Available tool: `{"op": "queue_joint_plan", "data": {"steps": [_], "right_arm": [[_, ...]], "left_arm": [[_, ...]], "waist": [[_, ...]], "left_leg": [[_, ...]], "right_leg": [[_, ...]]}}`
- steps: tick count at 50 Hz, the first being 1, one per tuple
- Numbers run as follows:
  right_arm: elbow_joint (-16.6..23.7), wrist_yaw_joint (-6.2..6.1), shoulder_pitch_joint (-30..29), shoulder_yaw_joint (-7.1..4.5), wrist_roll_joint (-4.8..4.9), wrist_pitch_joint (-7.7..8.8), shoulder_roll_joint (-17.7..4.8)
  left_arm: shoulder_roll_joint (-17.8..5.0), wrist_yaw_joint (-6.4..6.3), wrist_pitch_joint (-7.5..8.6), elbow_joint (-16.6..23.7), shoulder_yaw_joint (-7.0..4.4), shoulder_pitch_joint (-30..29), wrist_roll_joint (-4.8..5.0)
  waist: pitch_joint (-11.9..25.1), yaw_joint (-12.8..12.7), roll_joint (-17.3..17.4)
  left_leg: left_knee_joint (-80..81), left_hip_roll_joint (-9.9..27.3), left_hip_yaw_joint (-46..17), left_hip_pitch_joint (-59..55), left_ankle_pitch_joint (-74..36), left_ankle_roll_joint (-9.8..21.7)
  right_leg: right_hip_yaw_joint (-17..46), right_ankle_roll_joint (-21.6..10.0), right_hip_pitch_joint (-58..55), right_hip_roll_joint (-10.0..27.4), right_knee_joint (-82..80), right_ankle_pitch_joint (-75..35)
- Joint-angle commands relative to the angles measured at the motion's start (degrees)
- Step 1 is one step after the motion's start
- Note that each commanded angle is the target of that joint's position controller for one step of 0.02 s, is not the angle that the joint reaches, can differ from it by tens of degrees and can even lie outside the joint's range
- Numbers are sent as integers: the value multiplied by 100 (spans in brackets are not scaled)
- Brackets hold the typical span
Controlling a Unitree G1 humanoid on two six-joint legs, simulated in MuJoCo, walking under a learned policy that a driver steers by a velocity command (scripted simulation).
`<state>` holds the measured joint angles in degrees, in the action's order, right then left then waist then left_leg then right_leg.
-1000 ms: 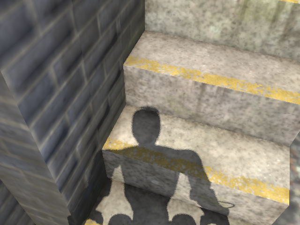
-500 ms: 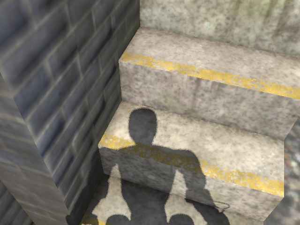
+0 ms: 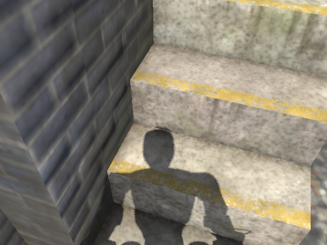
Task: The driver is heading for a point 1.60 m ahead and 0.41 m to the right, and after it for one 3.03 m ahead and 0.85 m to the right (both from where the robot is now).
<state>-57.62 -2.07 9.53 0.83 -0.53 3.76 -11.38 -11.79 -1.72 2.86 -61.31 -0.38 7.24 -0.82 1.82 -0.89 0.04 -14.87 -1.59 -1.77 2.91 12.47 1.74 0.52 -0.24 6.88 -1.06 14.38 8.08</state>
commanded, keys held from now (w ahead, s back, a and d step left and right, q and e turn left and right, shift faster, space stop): w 0.92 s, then no key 0.08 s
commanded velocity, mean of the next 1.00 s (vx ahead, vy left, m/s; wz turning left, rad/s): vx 0.46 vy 0.00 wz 0.00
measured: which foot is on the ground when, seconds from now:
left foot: down 0.00-1.00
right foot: down 0.00-1.00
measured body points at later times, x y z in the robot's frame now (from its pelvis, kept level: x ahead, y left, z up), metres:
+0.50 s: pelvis +0.01 +0.00 +0.00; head +0.02 +0.01 +0.45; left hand +0.17 +0.25 -0.12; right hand +0.16 -0.24 -0.12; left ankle -0.05 +0.10 -0.75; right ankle -0.01 -0.12 -0.75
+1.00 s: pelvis +0.01 +0.00 +0.00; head +0.01 +0.01 +0.45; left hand +0.15 +0.26 -0.12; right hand +0.14 -0.24 -0.12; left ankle -0.05 +0.10 -0.75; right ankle -0.01 -0.12 -0.75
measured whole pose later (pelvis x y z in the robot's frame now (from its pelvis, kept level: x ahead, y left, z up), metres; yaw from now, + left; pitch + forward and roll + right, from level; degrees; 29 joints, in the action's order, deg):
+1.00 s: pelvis +0.01 +0.00 +0.00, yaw +0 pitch +1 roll -1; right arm -58.1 -1.8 4.7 1.3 0.2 5.6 -12.8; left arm -14.7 -1.7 4.2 -61.1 1.0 0.7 -0.6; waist 1.4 -1.1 -0.1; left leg -11.7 -1.7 -1.8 1.4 11.2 1.8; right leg 1.0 0.1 5.7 -0.7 11.9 7.2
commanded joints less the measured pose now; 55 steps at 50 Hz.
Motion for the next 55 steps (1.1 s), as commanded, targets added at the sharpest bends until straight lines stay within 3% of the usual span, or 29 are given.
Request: {"op": "queue_joint_plan", "data": {"steps": [1, 6, 8, 20, 28, 47, 50, 51, 55], "right_arm": [[258, -15, -197, -124, 16, 103, -615], [304, -11, -429, -123, 26, 124, -625], [285, -28, -450, -125, 85, 203, -622], [338, 6, -722, -85, 76, 240, -671], [299, -1, -765, -78, 76, 243, -720], [241, 16, -732, -67, 76, 252, -768], [175, 8, -577, -89, 83, 232, -810], [191, 19, -620, -92, 22, 170, -841], [132, 15, -509, -109, 27, 93, -823]], "left_arm": [[-630, -27, 118, 330, -85, -386, 15], [-647, -32, 148, 400, -66, -555, 23], [-725, -42, 174, 435, -69, -677, 16], [-826, -42, 156, 504, -8, -989, 13], [-871, -32, 178, 449, 13, -1105, 19], [-933, -17, 198, 336, 32, -1053, 23], [-964, -17, 191, 250, 18, -908, 27], [-915, -4, 174, 224, 24, -857, 31], [-953, -9, 124, 164, 3, -800, 22]], "waist": [[53, 43, 37], [230, 33, 51], [253, 21, 24], [550, -7, 104], [403, 0, 76], [350, -14, 81], [315, -14, 70], [342, 0, 111], [195, 19, 60]], "left_leg": [[216, 702, -549, 81, -1282, 14], [168, 748, -533, -61, -1805, -18], [200, 815, -525, -53, -1928, -5], [162, 885, -471, -262, -2510, -73], [304, 873, -529, -147, -1958, -77], [341, 876, -525, -110, -1838, -75], [236, 881, -503, -100, -1953, -64], [175, 822, -500, -131, -1952, -86], [103, 800, -501, -13, -1737, -71]], "right_leg": [[563, -131, -159, 631, -126, -1147], [554, -149, -289, 669, -60, -1504], [613, -250, -371, 747, -82, -1790], [531, -214, -528, 820, 0, -2073], [589, -194, -472, 804, -135, -1684], [588, -180, -449, 824, -181, -1617], [573, -194, -443, 824, -89, -1698], [528, -121, -423, 772, -17, -1616], [520, -80, -302, 741, 43, -1443]]}}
